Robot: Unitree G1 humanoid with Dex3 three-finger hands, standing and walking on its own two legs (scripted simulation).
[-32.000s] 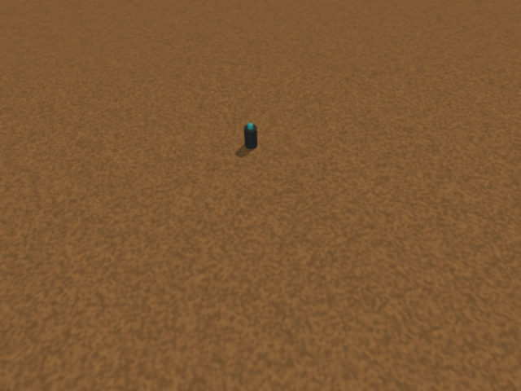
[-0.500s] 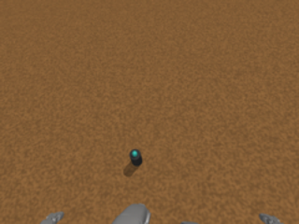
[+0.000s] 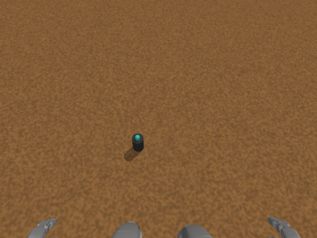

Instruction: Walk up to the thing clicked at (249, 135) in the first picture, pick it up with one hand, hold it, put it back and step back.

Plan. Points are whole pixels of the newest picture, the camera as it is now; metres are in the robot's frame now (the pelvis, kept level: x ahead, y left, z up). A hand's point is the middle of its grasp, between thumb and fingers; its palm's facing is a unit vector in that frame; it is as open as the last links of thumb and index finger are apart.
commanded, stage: step back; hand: left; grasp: from the side
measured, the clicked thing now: (137, 141) +0.68 +0.17 -0.69
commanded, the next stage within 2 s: stand in 1.98 s
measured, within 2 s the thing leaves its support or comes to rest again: neither
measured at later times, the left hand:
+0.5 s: hand out of the picture -0.04 +0.25 -0.16, palm faces +0.05 -0.92 -0.40, open 7.4 cm
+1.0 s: hand out of the picture -0.30 +0.20 -0.13, palm faces +0.01 -0.90 -0.44, open 7.4 cm
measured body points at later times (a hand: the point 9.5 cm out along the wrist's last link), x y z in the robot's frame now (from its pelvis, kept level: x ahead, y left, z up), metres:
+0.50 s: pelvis -0.17 -0.03 -0.02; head -0.10 -0.01 +0.43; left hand -0.05 +0.30 -0.13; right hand -0.08 -0.33 -0.13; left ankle -0.15 +0.08 -0.73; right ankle -0.10 -0.16 -0.72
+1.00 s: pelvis -0.33 -0.07 +0.00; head -0.31 -0.10 +0.45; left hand -0.30 +0.25 -0.10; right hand -0.24 -0.40 -0.13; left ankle -0.31 +0.08 -0.66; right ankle -0.33 -0.20 -0.73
